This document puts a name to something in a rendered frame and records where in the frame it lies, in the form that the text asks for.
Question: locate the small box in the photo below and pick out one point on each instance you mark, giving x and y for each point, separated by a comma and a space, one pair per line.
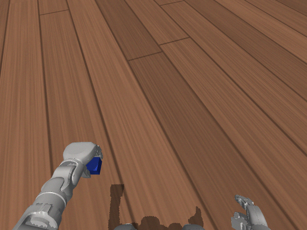
94, 166

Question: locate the right robot hand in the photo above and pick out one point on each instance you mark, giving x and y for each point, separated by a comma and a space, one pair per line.
254, 215

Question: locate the left robot arm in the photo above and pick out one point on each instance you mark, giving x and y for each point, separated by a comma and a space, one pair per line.
45, 213

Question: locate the left robot hand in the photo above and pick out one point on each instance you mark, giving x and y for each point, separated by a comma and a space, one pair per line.
83, 152

